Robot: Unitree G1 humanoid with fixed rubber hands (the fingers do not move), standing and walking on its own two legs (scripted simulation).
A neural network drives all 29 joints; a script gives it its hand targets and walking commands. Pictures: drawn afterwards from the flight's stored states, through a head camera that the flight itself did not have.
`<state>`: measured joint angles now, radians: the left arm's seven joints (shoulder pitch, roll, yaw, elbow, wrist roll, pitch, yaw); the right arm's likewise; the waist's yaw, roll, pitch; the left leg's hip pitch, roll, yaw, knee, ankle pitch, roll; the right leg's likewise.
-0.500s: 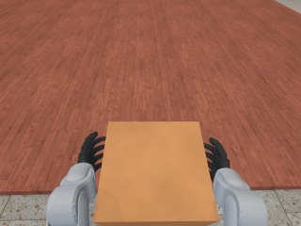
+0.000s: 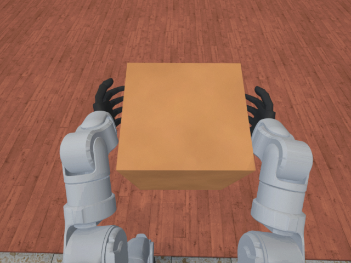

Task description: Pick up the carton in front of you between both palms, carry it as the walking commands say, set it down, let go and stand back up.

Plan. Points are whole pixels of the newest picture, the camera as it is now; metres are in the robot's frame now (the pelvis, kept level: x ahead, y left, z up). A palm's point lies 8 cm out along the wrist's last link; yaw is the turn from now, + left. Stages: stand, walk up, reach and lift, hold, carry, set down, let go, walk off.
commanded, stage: carry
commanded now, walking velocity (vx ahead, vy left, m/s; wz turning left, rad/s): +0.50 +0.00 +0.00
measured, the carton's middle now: (182, 137) +0.37 +0.02 +0.08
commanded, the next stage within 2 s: none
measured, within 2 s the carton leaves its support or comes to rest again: neither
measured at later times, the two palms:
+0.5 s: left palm (134, 34) +0.71 +0.18 +0.11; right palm (230, 31) +0.76 -0.11 +0.11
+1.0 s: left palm out of the picture +1.04 +0.16 +0.21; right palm out of the picture +1.01 -0.14 +0.21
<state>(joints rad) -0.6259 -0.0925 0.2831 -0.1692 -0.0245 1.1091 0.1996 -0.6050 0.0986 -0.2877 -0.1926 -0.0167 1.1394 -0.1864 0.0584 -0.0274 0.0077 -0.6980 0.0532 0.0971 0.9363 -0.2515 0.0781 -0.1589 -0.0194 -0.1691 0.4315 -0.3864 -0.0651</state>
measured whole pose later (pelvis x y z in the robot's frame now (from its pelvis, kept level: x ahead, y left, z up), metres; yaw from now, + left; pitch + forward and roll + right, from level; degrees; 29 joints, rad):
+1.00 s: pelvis +0.68 +0.03 +0.07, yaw +1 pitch +6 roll -2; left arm -0.62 -0.15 0.33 -0.09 0.07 1.18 0.19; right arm -0.57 0.10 -0.31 -0.10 0.00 1.18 -0.18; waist -0.11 0.01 -0.07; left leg -0.19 0.00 0.10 0.35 -0.25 0.07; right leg -0.64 -0.03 -0.04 0.93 -0.27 0.00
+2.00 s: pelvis +1.30 +0.02 +0.07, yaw +0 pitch +3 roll -1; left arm 0.01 -0.13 0.05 -0.51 0.05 1.20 0.14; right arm 0.04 0.13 -0.04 -0.51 -0.02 1.19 -0.14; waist -0.02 -0.01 -0.14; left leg -0.07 0.04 0.20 0.26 -0.23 0.03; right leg -0.57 -0.12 -0.11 0.71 -0.12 0.01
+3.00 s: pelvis +1.74 -0.01 +0.05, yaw -1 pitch +4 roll +1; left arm -0.01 -0.13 0.06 -0.53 0.05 1.20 0.13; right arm 0.01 0.13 -0.05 -0.52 -0.03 1.19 -0.13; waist -0.01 -0.03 -0.12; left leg -0.37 0.05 0.24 0.55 -0.25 0.05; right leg -0.09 -0.08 -0.14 0.48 -0.44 0.04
